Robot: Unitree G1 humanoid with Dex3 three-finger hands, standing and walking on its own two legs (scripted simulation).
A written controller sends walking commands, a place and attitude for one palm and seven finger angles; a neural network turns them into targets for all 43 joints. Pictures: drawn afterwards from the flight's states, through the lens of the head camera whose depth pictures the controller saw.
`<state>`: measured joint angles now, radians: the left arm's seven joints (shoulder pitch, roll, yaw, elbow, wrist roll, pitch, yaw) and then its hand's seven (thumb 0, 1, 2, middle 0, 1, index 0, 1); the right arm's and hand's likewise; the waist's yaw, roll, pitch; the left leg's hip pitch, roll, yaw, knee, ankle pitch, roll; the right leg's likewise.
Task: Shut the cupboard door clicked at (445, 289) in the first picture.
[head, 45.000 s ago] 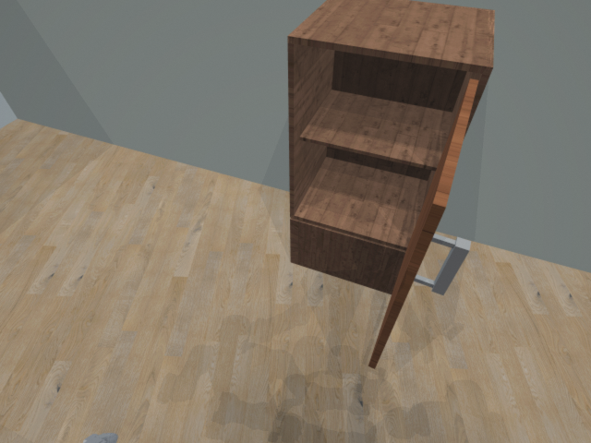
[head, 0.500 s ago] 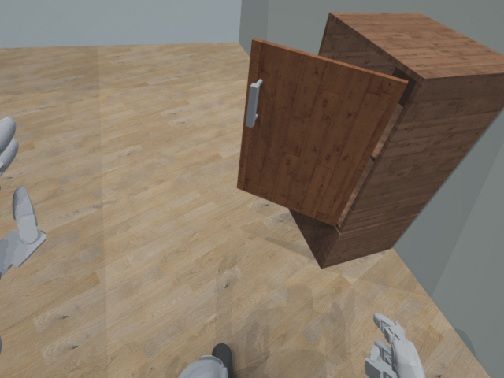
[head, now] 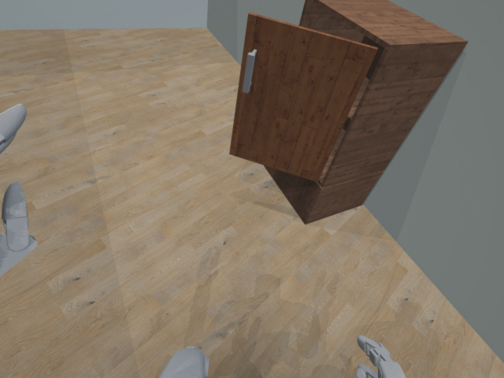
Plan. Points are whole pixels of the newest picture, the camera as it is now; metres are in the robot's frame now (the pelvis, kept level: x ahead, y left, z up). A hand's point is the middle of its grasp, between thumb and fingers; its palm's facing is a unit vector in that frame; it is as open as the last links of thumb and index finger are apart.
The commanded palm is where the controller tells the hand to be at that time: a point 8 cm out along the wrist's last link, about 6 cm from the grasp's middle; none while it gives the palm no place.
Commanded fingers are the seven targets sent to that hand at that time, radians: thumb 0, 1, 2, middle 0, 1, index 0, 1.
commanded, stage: stop stepping back and stand still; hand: left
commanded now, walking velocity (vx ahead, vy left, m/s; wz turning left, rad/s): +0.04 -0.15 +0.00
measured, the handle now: (250, 71) +1.07 +0.12 -0.02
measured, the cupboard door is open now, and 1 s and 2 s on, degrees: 47 47 47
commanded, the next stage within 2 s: let the arm hang, fingers relaxed in 1.34 s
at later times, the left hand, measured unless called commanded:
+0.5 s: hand out of the picture +0.05 +0.34 +0.21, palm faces +0.55 -0.71 -0.44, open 7.4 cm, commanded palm +0.00 +0.36 +0.20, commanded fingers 0.00 0.90 0.90 -0.20 -0.30 -0.20 -0.30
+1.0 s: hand out of the picture +0.11 +0.35 +0.18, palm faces +0.50 -0.72 -0.49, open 7.4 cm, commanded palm +0.05 +0.38 +0.20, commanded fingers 0.00 0.90 0.90 -0.20 -0.30 -0.20 -0.30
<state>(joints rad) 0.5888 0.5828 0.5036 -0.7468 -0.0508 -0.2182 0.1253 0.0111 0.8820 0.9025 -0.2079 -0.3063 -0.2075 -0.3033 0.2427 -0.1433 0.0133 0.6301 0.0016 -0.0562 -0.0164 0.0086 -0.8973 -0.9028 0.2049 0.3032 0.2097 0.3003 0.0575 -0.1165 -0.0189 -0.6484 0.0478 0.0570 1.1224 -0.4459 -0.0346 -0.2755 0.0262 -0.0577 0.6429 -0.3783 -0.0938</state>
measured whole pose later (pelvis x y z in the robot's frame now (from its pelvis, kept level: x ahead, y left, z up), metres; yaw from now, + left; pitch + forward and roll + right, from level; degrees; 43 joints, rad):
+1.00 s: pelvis -0.07 +0.07 +0.01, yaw +3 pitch +0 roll +0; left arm 0.56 0.41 0.43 -0.49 -0.03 -0.19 0.19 0.01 0.88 0.90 -0.21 -0.31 -0.21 -0.30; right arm 0.24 -0.21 0.00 0.67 0.01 -0.04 -0.06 0.01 -0.90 -0.90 0.20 0.30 0.21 0.30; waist 0.00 0.01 0.02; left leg -0.33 0.04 0.07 0.64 -0.30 0.00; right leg -0.23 0.00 -0.09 0.59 -0.36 -0.03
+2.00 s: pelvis -0.09 +0.09 +0.03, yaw +3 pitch -2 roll -1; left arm 0.37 0.19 0.00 1.13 0.02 0.03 0.02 -0.01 0.94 0.90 -0.20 -0.30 -0.20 -0.30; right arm 0.33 -0.16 0.01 1.11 -0.01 0.03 -0.02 0.00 -0.91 -0.90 0.20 0.30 0.20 0.30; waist -0.01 0.00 0.06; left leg -0.21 0.00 0.10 0.41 -0.17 0.04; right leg -0.14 -0.03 -0.06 0.40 -0.23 0.01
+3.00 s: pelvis -0.09 +0.10 +0.03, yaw +2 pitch -2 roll +0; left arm 0.31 0.15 0.00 1.15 0.02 0.00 0.03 0.00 0.90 0.90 -0.19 -0.30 -0.20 -0.30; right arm 0.29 -0.14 -0.01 1.14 -0.01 0.00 -0.03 0.00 -0.91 -0.90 0.20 0.30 0.20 0.30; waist -0.01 0.00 0.05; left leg -0.18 0.00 0.11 0.39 -0.17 0.05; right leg -0.12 -0.03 -0.04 0.39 -0.23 0.01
